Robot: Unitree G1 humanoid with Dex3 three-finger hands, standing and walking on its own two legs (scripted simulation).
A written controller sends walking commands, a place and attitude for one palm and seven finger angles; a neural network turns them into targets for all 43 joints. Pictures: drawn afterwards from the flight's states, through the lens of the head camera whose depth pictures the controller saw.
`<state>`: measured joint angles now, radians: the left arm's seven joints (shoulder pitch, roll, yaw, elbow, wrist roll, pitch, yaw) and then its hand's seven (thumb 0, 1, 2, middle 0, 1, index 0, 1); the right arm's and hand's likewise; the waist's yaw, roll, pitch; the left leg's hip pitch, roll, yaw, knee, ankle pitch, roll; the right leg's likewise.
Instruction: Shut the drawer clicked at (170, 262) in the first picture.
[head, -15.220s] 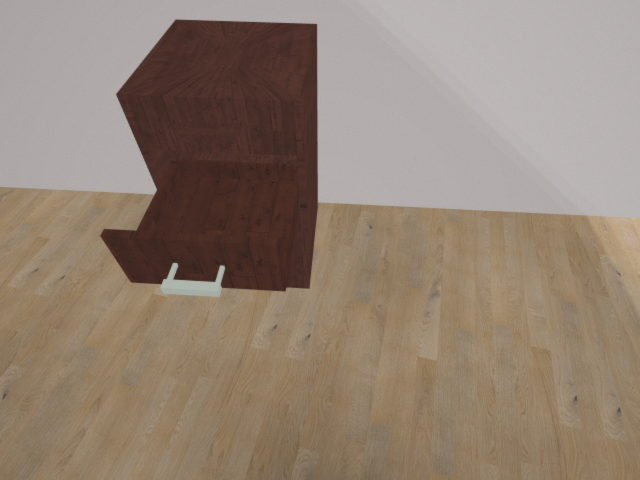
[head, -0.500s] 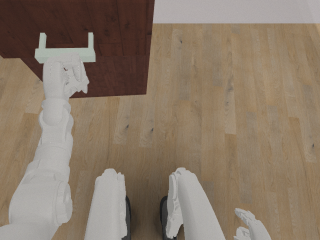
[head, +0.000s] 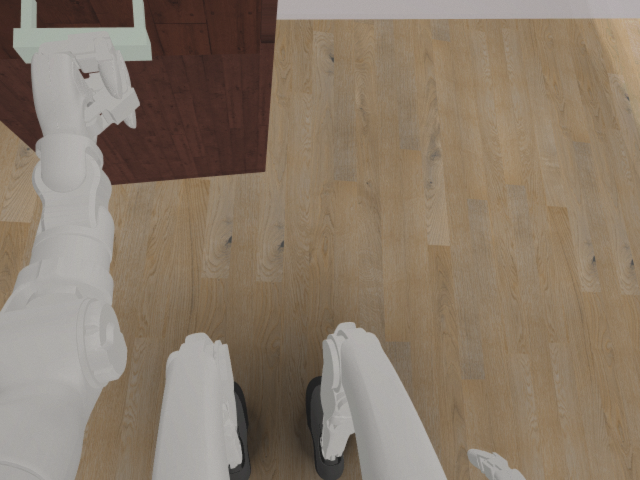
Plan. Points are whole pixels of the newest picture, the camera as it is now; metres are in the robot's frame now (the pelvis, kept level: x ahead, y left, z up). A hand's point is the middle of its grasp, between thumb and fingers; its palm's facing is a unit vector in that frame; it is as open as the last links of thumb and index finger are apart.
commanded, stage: push the drawer shut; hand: left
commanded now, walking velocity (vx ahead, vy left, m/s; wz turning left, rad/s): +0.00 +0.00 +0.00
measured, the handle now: (85, 26) +0.62 +0.23 +0.01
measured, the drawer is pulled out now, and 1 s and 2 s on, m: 0.02 0.00 0.00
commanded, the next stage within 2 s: pull the fist back off the drawer in 0.62 s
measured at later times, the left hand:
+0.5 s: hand (116, 71) +0.57 +0.20 +0.00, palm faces +0.11 -0.99 -0.04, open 2.8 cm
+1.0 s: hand (111, 68) +0.57 +0.20 +0.01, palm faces +0.09 -0.99 -0.06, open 2.9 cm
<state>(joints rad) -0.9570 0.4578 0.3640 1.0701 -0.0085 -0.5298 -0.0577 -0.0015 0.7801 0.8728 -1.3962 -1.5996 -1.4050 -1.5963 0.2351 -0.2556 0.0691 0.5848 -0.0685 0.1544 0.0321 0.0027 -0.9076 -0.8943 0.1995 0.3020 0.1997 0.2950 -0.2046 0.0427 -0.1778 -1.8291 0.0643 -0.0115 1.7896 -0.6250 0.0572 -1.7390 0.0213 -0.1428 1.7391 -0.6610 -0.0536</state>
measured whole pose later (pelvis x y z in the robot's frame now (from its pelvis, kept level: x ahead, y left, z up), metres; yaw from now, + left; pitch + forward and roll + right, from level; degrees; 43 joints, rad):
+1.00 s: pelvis -0.03 +0.01 -0.02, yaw -2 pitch +38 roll -10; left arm -1.25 0.69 0.31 1.25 0.08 -0.40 -0.06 -0.08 0.53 0.94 -1.40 -1.60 -1.44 -1.60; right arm 0.31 -0.25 0.15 0.62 -0.08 0.04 0.02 0.00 -0.91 -0.89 0.20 0.30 0.20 0.30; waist -0.32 0.01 -0.13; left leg -1.95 0.05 -0.06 1.82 -0.54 0.07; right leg -1.83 0.01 -0.19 1.74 -0.58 -0.05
